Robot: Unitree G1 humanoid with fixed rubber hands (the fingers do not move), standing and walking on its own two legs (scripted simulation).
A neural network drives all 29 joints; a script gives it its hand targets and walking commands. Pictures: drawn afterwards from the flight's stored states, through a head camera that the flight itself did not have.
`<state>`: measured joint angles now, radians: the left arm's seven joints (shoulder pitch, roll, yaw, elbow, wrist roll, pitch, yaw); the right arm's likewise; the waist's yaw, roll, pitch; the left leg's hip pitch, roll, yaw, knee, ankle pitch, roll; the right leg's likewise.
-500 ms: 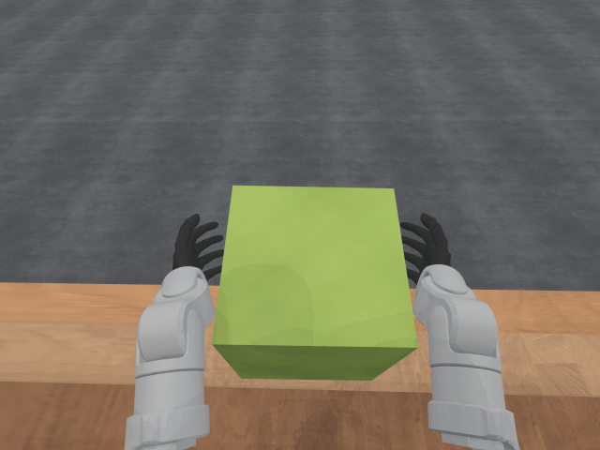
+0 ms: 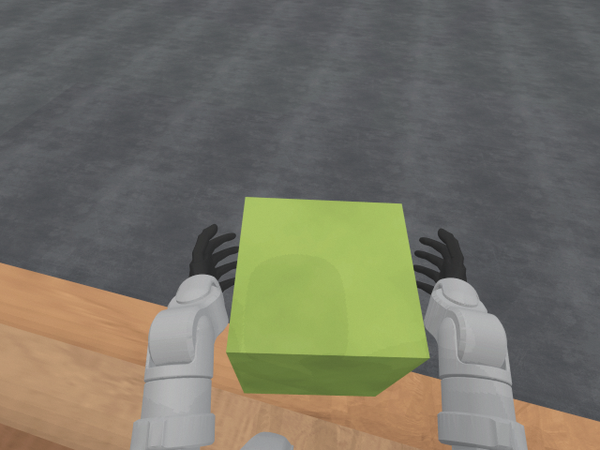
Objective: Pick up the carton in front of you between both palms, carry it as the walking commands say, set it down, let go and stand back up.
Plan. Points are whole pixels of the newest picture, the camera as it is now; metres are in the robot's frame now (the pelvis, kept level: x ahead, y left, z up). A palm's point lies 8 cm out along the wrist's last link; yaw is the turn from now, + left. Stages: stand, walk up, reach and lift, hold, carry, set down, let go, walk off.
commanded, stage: carry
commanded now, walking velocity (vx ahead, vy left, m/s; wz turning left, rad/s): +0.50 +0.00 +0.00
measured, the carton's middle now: (316, 306) +0.31 +0.04 +0.00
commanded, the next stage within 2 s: none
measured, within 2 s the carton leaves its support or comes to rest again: neither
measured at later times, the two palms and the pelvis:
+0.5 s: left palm (276, 179) +0.71 +0.18 -0.11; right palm (406, 195) +0.68 -0.13 -0.10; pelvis +0.39 +0.04 -0.15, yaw +0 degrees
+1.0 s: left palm (293, 126) +1.13 +0.20 -0.24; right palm (382, 136) +1.14 -0.11 -0.25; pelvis +0.82 +0.04 -0.32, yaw -2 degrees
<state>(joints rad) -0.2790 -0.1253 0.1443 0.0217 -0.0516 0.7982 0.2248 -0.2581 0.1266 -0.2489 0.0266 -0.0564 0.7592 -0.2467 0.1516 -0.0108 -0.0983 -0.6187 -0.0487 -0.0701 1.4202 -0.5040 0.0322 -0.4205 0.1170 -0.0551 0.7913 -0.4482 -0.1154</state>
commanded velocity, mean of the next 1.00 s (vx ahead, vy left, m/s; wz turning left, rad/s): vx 0.50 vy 0.00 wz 0.00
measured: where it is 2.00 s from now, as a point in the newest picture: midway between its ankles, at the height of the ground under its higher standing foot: (333, 217)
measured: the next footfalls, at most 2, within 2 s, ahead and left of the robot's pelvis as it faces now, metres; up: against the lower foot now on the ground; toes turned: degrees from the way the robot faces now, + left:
left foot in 0.24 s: +0.34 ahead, +0.10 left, -0.13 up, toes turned -1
right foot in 0.62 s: +0.62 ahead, -0.04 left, -0.25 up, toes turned +3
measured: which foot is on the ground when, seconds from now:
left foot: up 0.00-0.22, down 0.24-0.62, up 0.64-0.98, down 1.00-1.00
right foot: down 0.00-0.24, up 0.26-0.60, down 0.62-1.00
